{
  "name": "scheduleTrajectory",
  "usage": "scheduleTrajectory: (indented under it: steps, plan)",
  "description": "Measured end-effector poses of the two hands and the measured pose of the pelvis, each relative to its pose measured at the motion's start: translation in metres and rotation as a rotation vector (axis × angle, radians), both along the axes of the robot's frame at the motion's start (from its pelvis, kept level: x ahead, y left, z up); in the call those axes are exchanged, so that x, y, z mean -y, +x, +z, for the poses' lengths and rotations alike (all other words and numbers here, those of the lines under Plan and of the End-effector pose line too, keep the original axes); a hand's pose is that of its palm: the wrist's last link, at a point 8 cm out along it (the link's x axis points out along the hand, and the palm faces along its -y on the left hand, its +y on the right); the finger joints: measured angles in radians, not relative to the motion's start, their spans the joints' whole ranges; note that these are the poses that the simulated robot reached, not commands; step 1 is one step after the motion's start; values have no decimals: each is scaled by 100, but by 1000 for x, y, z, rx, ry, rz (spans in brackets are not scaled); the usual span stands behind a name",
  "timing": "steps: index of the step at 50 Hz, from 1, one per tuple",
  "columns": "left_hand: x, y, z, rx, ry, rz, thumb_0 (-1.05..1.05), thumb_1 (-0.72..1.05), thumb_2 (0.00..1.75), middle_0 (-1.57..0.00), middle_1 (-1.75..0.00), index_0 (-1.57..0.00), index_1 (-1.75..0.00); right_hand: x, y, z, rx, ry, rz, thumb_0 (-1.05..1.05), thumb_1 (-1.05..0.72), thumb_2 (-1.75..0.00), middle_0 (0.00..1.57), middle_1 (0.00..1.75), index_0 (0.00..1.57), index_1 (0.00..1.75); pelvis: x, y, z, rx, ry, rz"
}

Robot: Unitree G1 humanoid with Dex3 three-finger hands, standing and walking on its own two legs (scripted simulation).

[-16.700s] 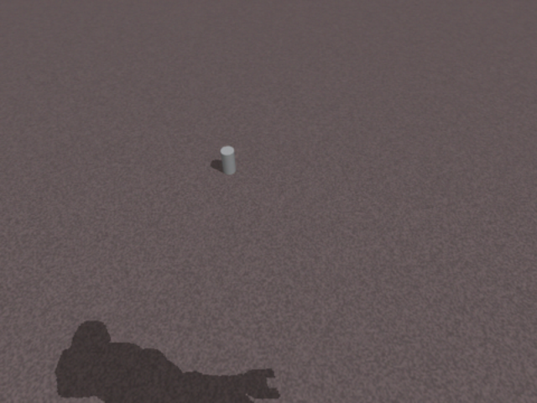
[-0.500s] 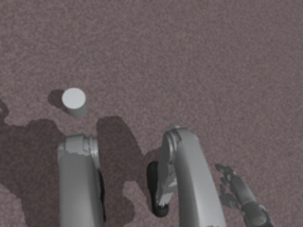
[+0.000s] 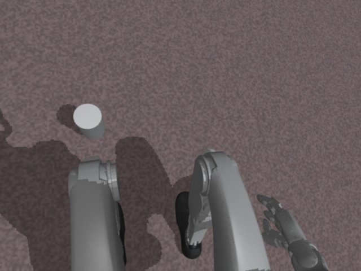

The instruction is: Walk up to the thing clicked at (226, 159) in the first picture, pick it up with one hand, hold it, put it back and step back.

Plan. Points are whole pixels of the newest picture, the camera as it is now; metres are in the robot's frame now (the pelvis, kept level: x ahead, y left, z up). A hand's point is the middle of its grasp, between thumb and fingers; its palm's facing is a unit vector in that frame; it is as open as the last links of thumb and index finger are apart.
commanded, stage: go down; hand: left
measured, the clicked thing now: (90, 123) +0.45 +0.21 -0.29
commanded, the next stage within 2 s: none
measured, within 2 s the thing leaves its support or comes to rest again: neither
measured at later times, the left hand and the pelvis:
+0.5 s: hand out of the picture +0.39 +0.41 +0.01, palm faces +0.06 -1.00 -0.06, open 17.7 cm; pelvis +0.00 +0.00 +0.00, yaw +0 degrees
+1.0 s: hand out of the picture +0.39 +0.41 +0.01, palm faces +0.05 -1.00 -0.06, open 17.7 cm; pelvis +0.00 +0.00 +0.00, yaw +0 degrees
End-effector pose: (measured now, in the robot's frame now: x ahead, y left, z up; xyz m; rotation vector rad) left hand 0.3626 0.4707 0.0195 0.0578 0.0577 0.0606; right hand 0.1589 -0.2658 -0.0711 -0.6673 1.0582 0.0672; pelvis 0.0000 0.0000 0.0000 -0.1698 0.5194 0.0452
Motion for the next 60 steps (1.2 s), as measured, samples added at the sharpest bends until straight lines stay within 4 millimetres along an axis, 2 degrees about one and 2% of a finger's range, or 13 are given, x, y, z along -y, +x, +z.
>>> scheduleTrajectory:
  steps: [6,11,18,27,32,38,44,48,53,60]
  plan:
    - [9,0,-10,16,-14,-24,-1,-61,7,-4,-7,-4,-7,-2,0,-2,-15,-7,13,0,-89,-90,20,30,20,30,0,0,-1,2,2,5]
    - [14,7,-3,27,-2,-42,-2,-61,7,-4,-7,-4,-8,-2,4,2,12,-9,0,0,-89,-90,20,30,20,30,0,0,0,2,3,8]
    - [10,8,8,14,3,-20,-2,-61,7,-5,-8,-4,-8,0,3,4,29,6,-14,0,-89,-90,20,30,20,30,1,0,3,-3,4,4]
    - [4,3,-8,15,-4,-6,-1,-61,6,-4,-7,-4,-7,1,-2,-1,-22,-8,8,0,-89,-90,20,30,20,30,1,0,-2,2,1,-1]
    - [8,3,-13,13,-2,-36,-2,-61,6,-4,-7,-4,-8,0,-1,0,-20,-20,4,0,-89,-90,20,30,20,30,-1,1,-2,1,-2,5]
    - [14,5,-1,20,3,-58,-2,-61,7,-5,-8,-4,-9,-3,4,6,20,-10,-8,0,-89,-90,20,30,20,30,-2,1,2,0,-3,8]
    - [5,4,10,20,5,-15,-2,-61,8,-4,-8,-4,-8,-3,4,7,46,6,-10,0,-89,-90,20,30,20,30,-1,-1,3,4,0,3]
    - [2,1,2,-2,1,-6,-1,-61,7,-4,-8,-4,-8,-2,1,3,22,7,2,0,-89,-90,20,30,20,30,0,-2,1,4,2,-1]
    - [8,2,-13,0,-7,-27,-1,-61,7,-4,-7,-4,-7,-1,-1,-2,-18,-5,16,0,-89,-90,20,30,20,30,0,-1,-2,4,2,1]
    - [15,12,-9,24,3,-49,-2,-61,7,-4,-8,-4,-8,0,1,1,-8,-16,-5,0,-89,-90,20,30,20,30,0,2,-2,-4,0,5]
